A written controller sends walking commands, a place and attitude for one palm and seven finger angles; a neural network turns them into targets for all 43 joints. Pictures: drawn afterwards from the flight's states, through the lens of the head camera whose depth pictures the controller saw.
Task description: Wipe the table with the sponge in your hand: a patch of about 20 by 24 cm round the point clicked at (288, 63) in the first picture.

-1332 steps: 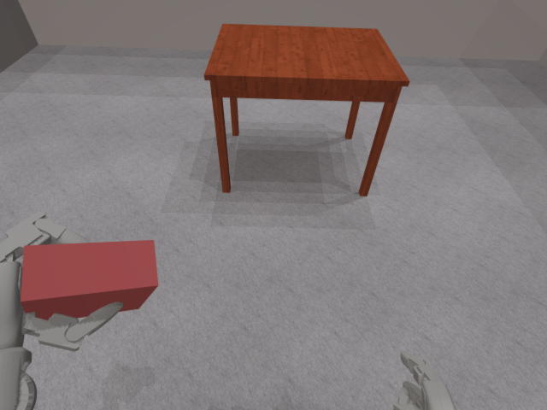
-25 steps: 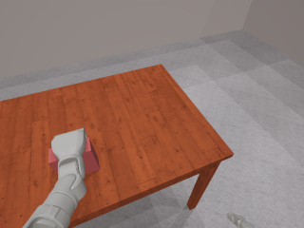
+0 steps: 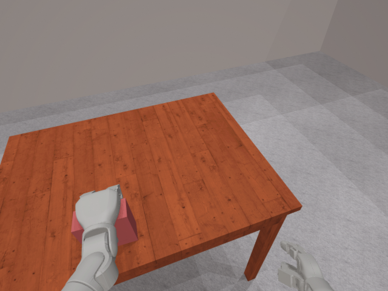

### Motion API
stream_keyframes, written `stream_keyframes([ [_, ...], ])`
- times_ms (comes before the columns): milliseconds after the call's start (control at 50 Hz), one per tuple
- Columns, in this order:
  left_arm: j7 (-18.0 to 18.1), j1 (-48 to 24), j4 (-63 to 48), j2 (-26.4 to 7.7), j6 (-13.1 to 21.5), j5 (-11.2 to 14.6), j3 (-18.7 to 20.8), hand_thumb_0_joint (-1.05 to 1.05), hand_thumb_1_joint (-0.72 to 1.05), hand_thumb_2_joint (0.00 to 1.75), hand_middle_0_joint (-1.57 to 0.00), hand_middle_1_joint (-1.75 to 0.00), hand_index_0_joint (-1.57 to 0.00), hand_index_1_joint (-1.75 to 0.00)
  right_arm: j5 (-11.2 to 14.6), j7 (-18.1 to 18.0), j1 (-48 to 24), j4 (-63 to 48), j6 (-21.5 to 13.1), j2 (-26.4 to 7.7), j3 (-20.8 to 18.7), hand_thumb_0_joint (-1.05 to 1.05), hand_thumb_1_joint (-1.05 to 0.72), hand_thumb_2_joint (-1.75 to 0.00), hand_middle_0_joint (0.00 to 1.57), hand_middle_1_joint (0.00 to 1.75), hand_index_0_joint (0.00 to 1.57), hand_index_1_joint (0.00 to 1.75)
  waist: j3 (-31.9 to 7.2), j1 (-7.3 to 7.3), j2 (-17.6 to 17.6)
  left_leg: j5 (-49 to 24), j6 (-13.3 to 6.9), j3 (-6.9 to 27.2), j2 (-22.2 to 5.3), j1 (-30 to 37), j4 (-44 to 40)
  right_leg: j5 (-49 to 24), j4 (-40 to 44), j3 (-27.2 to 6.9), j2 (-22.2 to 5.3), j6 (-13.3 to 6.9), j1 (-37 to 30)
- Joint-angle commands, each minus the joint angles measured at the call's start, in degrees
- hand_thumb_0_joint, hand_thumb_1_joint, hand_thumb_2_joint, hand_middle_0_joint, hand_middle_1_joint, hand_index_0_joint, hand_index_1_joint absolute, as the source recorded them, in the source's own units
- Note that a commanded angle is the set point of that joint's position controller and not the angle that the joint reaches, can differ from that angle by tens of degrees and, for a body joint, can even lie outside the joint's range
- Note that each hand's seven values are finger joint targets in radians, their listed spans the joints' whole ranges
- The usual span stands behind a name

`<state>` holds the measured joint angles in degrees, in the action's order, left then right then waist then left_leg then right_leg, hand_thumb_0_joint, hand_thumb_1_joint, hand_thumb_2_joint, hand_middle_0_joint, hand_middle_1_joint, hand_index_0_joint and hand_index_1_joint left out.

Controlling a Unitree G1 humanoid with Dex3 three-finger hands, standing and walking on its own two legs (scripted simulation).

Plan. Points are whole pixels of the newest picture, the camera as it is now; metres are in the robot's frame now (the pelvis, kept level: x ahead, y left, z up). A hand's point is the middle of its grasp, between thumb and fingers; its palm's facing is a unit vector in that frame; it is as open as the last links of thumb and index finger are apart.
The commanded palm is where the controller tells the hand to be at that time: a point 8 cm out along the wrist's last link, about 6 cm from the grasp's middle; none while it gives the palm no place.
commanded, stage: wipe back along the middle lane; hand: left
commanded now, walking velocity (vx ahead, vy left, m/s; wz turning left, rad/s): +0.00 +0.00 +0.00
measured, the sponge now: (109, 230) +0.26 +0.25 -0.05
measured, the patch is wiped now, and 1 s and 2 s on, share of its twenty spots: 0.75 0.75 0.80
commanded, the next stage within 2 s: slide across to the third lane in 1.00 s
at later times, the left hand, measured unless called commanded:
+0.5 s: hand (109, 226) +0.25 +0.23 -0.01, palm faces -0.06 -0.06 -1.00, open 9.5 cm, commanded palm +0.21 +0.21 +0.02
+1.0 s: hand (108, 227) +0.25 +0.23 -0.01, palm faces -0.06 -0.07 -1.00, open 9.5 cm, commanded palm +0.21 +0.22 +0.01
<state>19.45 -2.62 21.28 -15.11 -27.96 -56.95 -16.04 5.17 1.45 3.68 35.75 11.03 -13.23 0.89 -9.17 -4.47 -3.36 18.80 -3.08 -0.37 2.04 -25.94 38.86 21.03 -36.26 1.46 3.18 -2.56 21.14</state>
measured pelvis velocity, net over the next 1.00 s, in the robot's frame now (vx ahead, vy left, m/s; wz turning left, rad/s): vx -0.01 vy -0.02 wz -0.01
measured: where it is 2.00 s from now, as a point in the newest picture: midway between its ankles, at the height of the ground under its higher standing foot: outside the picture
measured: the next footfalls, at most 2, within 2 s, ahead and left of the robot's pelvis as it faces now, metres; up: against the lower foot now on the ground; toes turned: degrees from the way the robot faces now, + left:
none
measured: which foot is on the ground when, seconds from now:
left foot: down 0.00-1.00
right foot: down 0.00-1.00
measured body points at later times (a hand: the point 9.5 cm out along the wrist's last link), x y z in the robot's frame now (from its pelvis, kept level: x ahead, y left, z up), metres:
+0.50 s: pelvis -0.01 -0.02 +0.00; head -0.02 -0.04 +0.45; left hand +0.25 +0.23 +0.04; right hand +0.18 -0.25 -0.10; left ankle +0.01 +0.08 -0.72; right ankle -0.03 -0.10 -0.72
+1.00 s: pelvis -0.01 -0.02 +0.00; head -0.02 -0.04 +0.45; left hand +0.25 +0.23 +0.04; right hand +0.19 -0.25 -0.09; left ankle +0.01 +0.08 -0.72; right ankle -0.03 -0.10 -0.72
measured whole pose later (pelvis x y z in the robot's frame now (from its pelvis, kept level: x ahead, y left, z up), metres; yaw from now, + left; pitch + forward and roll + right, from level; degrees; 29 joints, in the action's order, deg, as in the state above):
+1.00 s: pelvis -0.01 -0.02 +0.00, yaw -1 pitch +6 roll -1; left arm 19.5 -1.9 23.3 -15.5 -24.8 -56.6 -11.7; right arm 4.7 -0.6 5.4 37.2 9.3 -14.0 -0.1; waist -8.9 -3.8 -3.2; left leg 17.3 -1.7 -0.5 0.8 -26.9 38.2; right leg 19.8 -36.7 1.2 4.4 -4.0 22.9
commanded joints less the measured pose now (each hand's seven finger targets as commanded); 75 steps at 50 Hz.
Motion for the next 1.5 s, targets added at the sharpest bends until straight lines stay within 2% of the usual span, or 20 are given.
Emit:
stream_keyframes([
  [0, -2.4, 0.1, -2.8, -1.3, -0.3, 2.6, 1.4, 0.00, 0.10, 1.30, -1.20, -1.60, -1.20, -1.60, 0.2, -0.9, -9.2, -8.8, -2.7, -7.2, -2.5, 0.00, -0.90, -0.90, 0.20, 0.30, 0.20, 0.30, -4.2, 0.52, 6.9, -15.3, 0.7, 4.8, -0.6, 7.4, -4.5, -21.5, 5.0, -3.7, 0.0, -2.6, -1.1],
  [40, -2.7, -0.6, -3.4, -2.5, -0.3, 2.2, 2.2, 0.00, 0.10, 1.30, -1.20, -1.60, -1.20, -1.60, 0.2, -1.0, -9.5, -8.6, -2.7, -7.5, -2.6, 0.00, -0.90, -0.90, 0.20, 0.30, 0.20, 0.30, -4.1, 0.38, 6.1, -14.6, 0.7, 5.2, -0.6, 7.5, -5.0, -20.6, 5.4, -4.5, 0.1, -2.8, -1.0],
  [60, -2.9, -0.2, -4.4, 0.0, -0.1, 2.4, -0.2, 0.00, 0.10, 1.30, -1.20, -1.60, -1.20, -1.60, 0.1, -1.0, -9.5, -9.2, -2.9, -7.0, -2.4, 0.00, -0.90, -0.90, 0.20, 0.30, 0.20, 0.30, -4.6, 0.69, 6.1, -15.0, 0.4, 4.7, -0.4, 7.8, -4.8, -21.4, 5.1, -4.0, 0.0, -2.6, -1.7],
  [140, -2.9, -2.7, -2.8, -3.8, 0.4, 1.4, 3.2, 0.00, 0.10, 1.30, -1.20, -1.60, -1.20, -1.60, 0.0, -1.5, -9.1, -8.1, -3.0, -7.6, -2.6, 0.00, -0.90, -0.90, 0.20, 0.30, 0.20, 0.30, -3.3, 0.67, 5.0, -13.0, 0.5, 4.8, -0.1, 7.0, -5.1, -19.9, 6.0, -5.5, 0.0, -2.9, -0.7],
  [160, -2.9, -2.4, -3.1, -2.0, 0.7, 1.4, 1.5, 0.00, 0.10, 1.30, -1.20, -1.60, -1.20, -1.60, -0.1, -1.5, -9.0, -8.5, -3.3, -7.1, -2.5, 0.00, -0.90, -0.90, 0.20, 0.30, 0.20, 0.30, -3.6, 0.91, 4.6, -12.9, 0.5, 4.6, -0.1, 7.1, -5.0, -19.6, 5.6, -4.9, 0.0, -2.8, -0.8],
  [280, -2.5, 0.3, -1.2, -2.9, 2.3, 1.7, 3.3, 0.00, 0.10, 1.30, -1.20, -1.60, -1.20, -1.60, -0.3, -1.6, -8.3, -8.1, -4.0, -7.4, -2.9, 0.00, -0.90, -0.90, 0.20, 0.30, 0.20, 0.30, -5.4, 0.44, 7.9, -12.8, 0.3, 4.3, 0.1, 5.8, -4.2, -22.1, 5.5, -5.7, -0.3, -2.5, -1.8],
  [340, -2.1, 1.9, -1.4, -4.2, 2.7, 1.8, 5.0, 0.00, 0.10, 1.30, -1.20, -1.60, -1.20, -1.60, -0.3, -1.7, -8.6, -7.9, -4.3, -7.7, -3.2, 0.00, -0.90, -0.90, 0.20, 0.30, 0.20, 0.30, -5.4, -0.07, 6.8, -12.8, 0.4, 4.1, 0.4, 5.1, -4.2, -23.7, 5.8, -6.9, -0.5, -2.6, -2.5],
  [380, -2.0, 1.2, -1.5, -1.8, 2.6, 1.9, 2.5, 0.00, 0.10, 1.30, -1.20, -1.60, -1.20, -1.60, -0.3, -1.7, -8.4, -8.1, -4.3, -7.3, -3.2, 0.00, -0.90, -0.90, 0.20, 0.30, 0.20, 0.30, -4.7, 0.61, 7.4, -12.1, 0.2, 3.8, 0.3, 5.0, -4.0, -22.5, 5.8, -6.2, -0.6, -2.3, -1.6],
  [440, -1.7, 0.7, -0.8, -4.9, 2.3, 1.7, 5.6, 0.00, 0.10, 1.30, -1.20, -1.60, -1.20, -1.60, -0.3, -1.9, -8.5, -7.5, -4.3, -8.0, -3.4, 0.00, -0.90, -0.90, 0.20, 0.30, 0.20, 0.30, -3.9, 0.24, 7.1, -11.0, 0.2, 4.1, 0.3, 4.4, -4.4, -21.0, 6.4, -7.1, -0.4, -2.5, -1.4],
  [480, -1.9, -1.0, -1.1, -2.2, 2.1, 2.0, 2.6, 0.00, 0.10, 1.30, -1.20, -1.60, -1.20, -1.60, -0.1, -2.0, -8.6, -7.8, -4.3, -7.5, -3.2, 0.00, -0.90, -0.90, 0.20, 0.30, 0.20, 0.30, -3.5, 0.96, 6.9, -10.0, 0.0, 3.8, 0.3, 4.4, -4.4, -19.1, 6.6, -6.4, -0.6, -2.2, -0.5],
  [540, -2.0, -3.0, 0.2, -5.0, 1.9, 2.0, 5.4, 0.00, 0.10, 1.30, -1.20, -1.60, -1.20, -1.60, -0.1, -2.4, -8.5, -7.3, -4.2, -8.1, -3.4, 0.00, -0.90, -0.90, 0.20, 0.30, 0.20, 0.30, -3.0, 0.65, 7.0, -8.5, 0.1, 4.0, 0.3, 3.9, -4.9, -16.7, 7.3, -7.1, -0.4, -2.3, -0.2],
  [700, -2.2, -1.5, 0.5, -2.1, 3.4, 1.9, 2.8, 0.00, 0.10, 1.30, -1.20, -1.60, -1.20, -1.60, -0.2, -2.6, -8.0, -7.8, -4.6, -7.5, -3.3, 0.00, -0.90, -0.90, 0.20, 0.30, 0.20, 0.30, -4.7, 1.03, 7.4, -9.5, -0.1, 3.3, 0.4, 4.2, -4.1, -18.7, 6.7, -7.0, -0.6, -2.0, -0.5],
  [740, -2.0, -2.0, 1.2, -4.5, 3.5, 1.4, 5.4, 0.00, 0.10, 1.30, -1.20, -1.60, -1.20, -1.60, -0.3, -2.5, -8.0, -7.4, -4.6, -7.9, -3.5, 0.00, -0.90, -0.90, 0.20, 0.30, 0.20, 0.30, -4.3, 0.53, 7.2, -9.4, 0.1, 3.9, 0.4, 3.7, -4.3, -18.4, 6.8, -7.6, -0.4, -2.4, -0.3],
  [980, -1.6, -0.6, 0.0, -2.8, 2.8, 1.5, 3.8, 0.00, 0.10, 1.30, -1.20, -1.60, -1.20, -1.60, -0.2, -2.4, -8.2, -8.2, -4.4, -7.5, -3.2, 0.00, -0.90, -0.90, 0.20, 0.30, 0.20, 0.30, -4.4, 0.64, 7.1, -10.1, 0.1, 3.9, 0.1, 4.2, -4.1, -18.3, 6.0, -6.1, -0.4, -2.2, 0.3],
  [1040, -1.5, -1.5, 0.4, -5.4, 2.4, 1.4, 6.4, 0.00, 0.10, 1.30, -1.20, -1.60, -1.20, -1.60, -0.1, -2.5, -8.3, -7.8, -4.3, -7.9, -3.4, 0.00, -0.90, -0.90, 0.20, 0.30, 0.20, 0.30, -4.5, 0.30, 7.2, -10.2, 0.2, 4.1, 0.2, 4.1, -4.3, -18.6, 6.3, -7.1, -0.3, -2.5, -0.1],
  [1120, -2.0, -4.7, -1.3, -1.3, 1.9, 1.4, 1.5, 0.00, 0.10, 1.30, -1.20, -1.60, -1.20, -1.60, -0.1, -2.5, -8.9, -8.3, -4.1, -7.3, -3.2, 0.00, -0.90, -0.90, 0.20, 0.30, 0.20, 0.30, -3.6, 1.41, 6.9, -9.3, 0.0, 4.0, -0.1, 5.3, -4.6, -15.7, 6.7, -5.7, -0.4, -2.1, 1.5],
  [1140, -1.9, -6.1, -1.9, -3.3, 1.8, 1.4, 3.6, 0.00, 0.10, 1.30, -1.20, -1.60, -1.20, -1.60, -0.1, -2.5, -9.0, -8.1, -4.1, -7.5, -3.4, 0.00, -0.90, -0.90, 0.20, 0.30, 0.20, 0.30, -3.9, 1.05, 5.7, -9.3, 0.0, 4.4, -0.2, 5.7, -4.9, -15.1, 6.8, -6.0, -0.2, -2.5, 1.4],
  [1340, -2.5, -14.4, -4.9, 1.6, 3.8, 2.2, -2.4, 0.00, 0.10, 1.30, -1.20, -1.60, -1.20, -1.60, -0.1, -2.3, -9.4, -7.5, -4.9, -6.9, -3.5, 0.00, -0.90, -0.90, 0.20, 0.30, 0.20, 0.30, -7.5, 2.41, 6.7, -10.8, -0.4, 5.6, -1.0, 9.8, -5.0, -15.0, 6.5, -4.5, -0.1, -2.3, 1.4],
  [1380, -2.5, -14.7, -4.1, 4.9, 4.3, 2.4, -5.7, 0.00, 0.10, 1.30, -1.20, -1.60, -1.20, -1.60, -0.1, -1.9, -9.2, -7.5, -5.1, -6.5, -3.3, 0.00, -0.90, -0.90, 0.20, 0.30, 0.20, 0.30, -6.2, 2.87, 6.5, -10.8, -0.4, 5.7, -1.2, 10.0, -4.9, -14.5, 6.2, -3.4, -0.1, -2.3, 2.7],
  [1480, -2.3, -17.4, -3.0, 7.0, 5.2, 2.5, -8.1, 0.00, 0.10, 1.30, -1.20, -1.60, -1.20, -1.60, 0.1, -1.3, -9.6, -7.1, -5.2, -6.3, -3.4, 0.00, -0.90, -0.90, 0.20, 0.30, 0.20, 0.30, -5.1, 3.07, 6.8, -9.8, -0.2, 6.6, -1.5, 9.8, -5.1, -12.6, 5.8, -2.7, -0.1, -2.4, 4.4],
])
